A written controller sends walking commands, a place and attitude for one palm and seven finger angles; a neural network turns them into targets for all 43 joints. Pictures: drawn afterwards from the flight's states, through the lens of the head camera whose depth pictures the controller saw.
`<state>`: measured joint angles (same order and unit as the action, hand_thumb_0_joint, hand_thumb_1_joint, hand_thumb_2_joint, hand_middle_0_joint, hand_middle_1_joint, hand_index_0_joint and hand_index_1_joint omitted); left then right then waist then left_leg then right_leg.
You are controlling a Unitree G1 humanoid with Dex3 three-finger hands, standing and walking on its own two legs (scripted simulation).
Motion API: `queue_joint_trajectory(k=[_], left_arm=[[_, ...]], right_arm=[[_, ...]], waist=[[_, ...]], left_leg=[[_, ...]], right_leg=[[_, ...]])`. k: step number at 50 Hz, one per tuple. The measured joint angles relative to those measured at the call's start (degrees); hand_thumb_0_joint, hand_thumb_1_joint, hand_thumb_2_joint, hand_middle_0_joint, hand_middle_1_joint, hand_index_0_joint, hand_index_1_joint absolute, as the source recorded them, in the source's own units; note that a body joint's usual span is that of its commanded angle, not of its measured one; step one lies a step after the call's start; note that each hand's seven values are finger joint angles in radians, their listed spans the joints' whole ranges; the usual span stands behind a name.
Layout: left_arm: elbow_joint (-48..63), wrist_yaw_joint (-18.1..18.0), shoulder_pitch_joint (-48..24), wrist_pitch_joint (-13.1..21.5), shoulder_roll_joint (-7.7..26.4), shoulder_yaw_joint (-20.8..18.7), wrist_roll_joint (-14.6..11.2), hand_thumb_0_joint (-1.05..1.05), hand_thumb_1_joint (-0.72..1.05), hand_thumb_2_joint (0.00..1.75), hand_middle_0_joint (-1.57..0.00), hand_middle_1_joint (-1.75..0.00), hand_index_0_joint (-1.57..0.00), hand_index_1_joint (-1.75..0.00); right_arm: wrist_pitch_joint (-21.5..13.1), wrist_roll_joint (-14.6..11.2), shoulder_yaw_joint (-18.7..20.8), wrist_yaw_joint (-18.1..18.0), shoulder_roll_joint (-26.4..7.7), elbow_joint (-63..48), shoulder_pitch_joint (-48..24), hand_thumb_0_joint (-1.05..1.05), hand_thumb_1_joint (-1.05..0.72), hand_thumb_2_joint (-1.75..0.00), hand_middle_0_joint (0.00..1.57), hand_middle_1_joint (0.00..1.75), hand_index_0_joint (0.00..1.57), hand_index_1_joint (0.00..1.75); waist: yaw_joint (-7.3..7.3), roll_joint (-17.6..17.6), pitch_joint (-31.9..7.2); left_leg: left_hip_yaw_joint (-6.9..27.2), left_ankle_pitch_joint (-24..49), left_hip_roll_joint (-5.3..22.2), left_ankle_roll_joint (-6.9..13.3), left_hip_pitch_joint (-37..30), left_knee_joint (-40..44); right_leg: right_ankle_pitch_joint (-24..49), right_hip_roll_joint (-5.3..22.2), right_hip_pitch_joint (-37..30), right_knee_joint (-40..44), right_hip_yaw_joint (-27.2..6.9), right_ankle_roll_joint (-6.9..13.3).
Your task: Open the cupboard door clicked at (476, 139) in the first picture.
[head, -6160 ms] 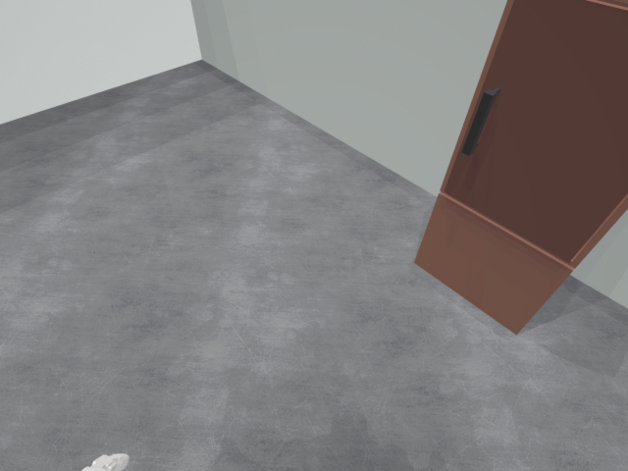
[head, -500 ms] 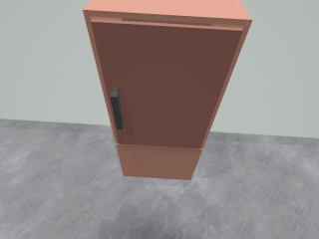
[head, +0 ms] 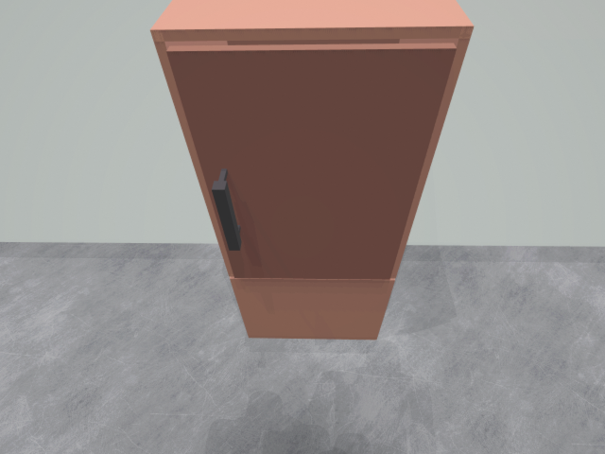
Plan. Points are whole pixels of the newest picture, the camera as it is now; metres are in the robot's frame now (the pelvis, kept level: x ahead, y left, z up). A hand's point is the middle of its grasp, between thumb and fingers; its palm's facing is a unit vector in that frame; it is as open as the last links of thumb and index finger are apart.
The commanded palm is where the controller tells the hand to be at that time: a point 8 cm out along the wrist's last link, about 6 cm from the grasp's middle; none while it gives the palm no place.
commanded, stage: look again from close up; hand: left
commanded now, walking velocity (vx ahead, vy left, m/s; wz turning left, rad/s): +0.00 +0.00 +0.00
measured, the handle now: (229, 211) +0.56 +0.18 -0.06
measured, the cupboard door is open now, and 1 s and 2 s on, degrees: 0 0 0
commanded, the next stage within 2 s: raise the hand with hooked fingers in 0.28 s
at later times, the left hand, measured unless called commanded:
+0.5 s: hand out of the picture +0.13 +0.18 -0.10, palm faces +0.23 -0.95 -0.21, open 7.4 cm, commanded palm +0.11 +0.23 -0.07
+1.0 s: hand (167, 444) +0.15 +0.19 -0.05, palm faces +0.04 -1.00 -0.08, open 9.8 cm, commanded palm +0.14 +0.25 -0.06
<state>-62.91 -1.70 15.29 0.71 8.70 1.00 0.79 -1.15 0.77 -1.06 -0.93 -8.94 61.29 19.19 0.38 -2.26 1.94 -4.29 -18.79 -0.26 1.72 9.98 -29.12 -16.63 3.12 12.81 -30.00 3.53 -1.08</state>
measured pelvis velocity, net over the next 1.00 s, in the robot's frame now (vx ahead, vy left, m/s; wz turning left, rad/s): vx -0.06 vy -0.04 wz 0.04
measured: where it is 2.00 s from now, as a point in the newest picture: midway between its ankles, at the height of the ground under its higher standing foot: outside the picture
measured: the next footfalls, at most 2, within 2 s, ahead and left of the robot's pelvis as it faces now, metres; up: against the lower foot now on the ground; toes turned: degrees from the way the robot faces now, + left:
none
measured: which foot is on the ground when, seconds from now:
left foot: down 0.00-1.00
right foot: down 0.00-1.00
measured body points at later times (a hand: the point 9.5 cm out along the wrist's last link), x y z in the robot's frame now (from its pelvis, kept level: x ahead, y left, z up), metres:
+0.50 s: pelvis +0.01 -0.02 +0.00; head +0.02 -0.02 +0.45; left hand +0.11 +0.23 -0.08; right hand +0.06 -0.26 -0.14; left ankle -0.03 +0.10 -0.74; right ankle -0.01 -0.13 -0.74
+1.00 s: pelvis -0.06 -0.04 -0.11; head +0.01 -0.01 +0.33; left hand +0.14 +0.24 -0.05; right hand +0.18 -0.25 -0.17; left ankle -0.03 +0.10 -0.73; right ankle -0.01 -0.13 -0.74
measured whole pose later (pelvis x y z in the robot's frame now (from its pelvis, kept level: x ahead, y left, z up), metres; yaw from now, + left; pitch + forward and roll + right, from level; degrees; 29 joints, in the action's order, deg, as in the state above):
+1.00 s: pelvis -0.06 -0.04 -0.11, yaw +2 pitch +15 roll -3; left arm -5.4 24.6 16.5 32.6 14.2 -14.8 -18.4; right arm -15.3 -0.9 -0.5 -2.6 -13.4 32.1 7.9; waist -3.1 0.4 -6.3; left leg 3.3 -33.4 3.2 -1.7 56.8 -75.3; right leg -30.6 2.1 55.9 -71.7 9.2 3.2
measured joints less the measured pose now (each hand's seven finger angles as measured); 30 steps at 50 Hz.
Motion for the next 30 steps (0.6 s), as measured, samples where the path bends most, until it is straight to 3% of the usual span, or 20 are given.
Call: queue_joint_trajectory(k=[20, 21, 22, 24, 26, 30], left_arm=[[-0.64, -0.44, -0.70, 0.25, -0.01, -0.53, 0.16, 0.01, 0.92, 0.90, -0.20, -0.29, -0.20, -0.29], [8.08, -0.55, 2.01, -2.92, 0.08, -1.62, -1.99, 0.01, 0.92, 0.90, -0.20, -0.30, -0.20, -0.30], [18.33, -0.90, 5.19, -3.36, 0.45, -2.61, -3.35, 0.02, 0.93, 0.90, -0.20, -0.30, -0.20, -0.30], [33.36, -2.88, 8.51, -0.22, 1.19, -2.98, -5.63, 0.03, 0.92, 0.89, -0.20, -0.30, -0.20, -0.30], [43.18, -3.21, 7.85, 1.88, 1.00, -3.73, -7.60, 0.03, 0.90, 0.88, -0.20, -0.31, -0.20, -0.31], [48.79, 2.24, 1.23, 13.50, 0.87, -8.03, -9.63, 0.02, 0.84, 0.86, -0.20, -0.35, -0.20, -0.35]], right_arm=[[-0.21, -0.25, 0.22, -0.39, -0.65, 1.73, -3.15, 0.01, -0.91, -0.90, 0.20, 0.30, 0.20, 0.30], [-0.69, -1.02, 0.08, -0.52, -0.85, -0.51, -2.55, 0.01, -0.91, -0.90, 0.20, 0.30, 0.20, 0.30], [-2.95, -1.43, -0.04, -1.39, -1.09, -2.82, -1.48, 0.01, -0.91, -0.90, 0.20, 0.30, 0.20, 0.30], [-8.15, -2.26, 0.43, -2.77, -1.99, -5.77, -0.30, 0.01, -0.91, -0.90, 0.20, 0.30, 0.20, 0.30], [-11.08, -2.66, 1.27, -3.10, -3.50, -9.17, -0.80, 0.01, -0.91, -0.90, 0.20, 0.30, 0.20, 0.30], [-13.91, -1.62, 3.19, -2.21, -5.71, -16.69, -5.18, 0.01, -0.91, -0.90, 0.20, 0.30, 0.20, 0.30]], waist=[[-0.58, 1.07, 0.44], [-0.56, 1.29, 0.46], [-1.02, 1.83, 0.38], [-1.47, 2.23, -0.94], [-0.64, 1.63, -2.24], [0.78, 1.62, -5.97]], left_leg=[[-0.04, 0.74, 0.59, -1.16, -1.76, 2.14], [0.10, 0.35, 0.86, -1.28, -0.97, 1.36], [0.00, 0.14, 0.84, -1.32, -0.77, 1.33], [0.27, 0.11, 0.68, -1.47, 0.23, 0.79], [1.31, -0.17, 0.54, -1.53, 2.22, -0.96], [1.85, -2.12, 0.71, -1.78, 11.26, -8.21]], right_leg=[[-0.42, -0.66, -1.11, 0.76, 0.02, 0.78], [-0.40, -0.88, -0.50, 0.43, 0.17, 0.88], [-0.60, -0.86, 0.08, -0.22, 0.05, 1.04], [-1.18, -0.63, 1.14, -1.30, 0.28, 1.26], [-1.65, -0.32, 2.33, -2.36, 1.30, 1.30], [-3.51, 0.02, 11.03, -9.12, 1.70, 1.72]])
